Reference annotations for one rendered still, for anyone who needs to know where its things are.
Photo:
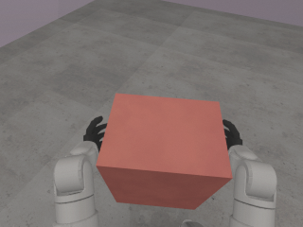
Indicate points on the carton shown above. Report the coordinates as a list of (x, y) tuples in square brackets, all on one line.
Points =
[(164, 151)]

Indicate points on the robot right forearm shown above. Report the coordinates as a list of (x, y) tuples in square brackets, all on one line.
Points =
[(254, 192)]

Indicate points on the robot left forearm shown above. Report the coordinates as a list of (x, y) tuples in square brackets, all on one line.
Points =
[(73, 180)]

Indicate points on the right robot hand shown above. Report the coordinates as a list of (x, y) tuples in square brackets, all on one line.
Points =
[(232, 134)]

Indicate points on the left robot hand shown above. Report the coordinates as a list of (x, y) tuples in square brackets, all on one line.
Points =
[(92, 132)]

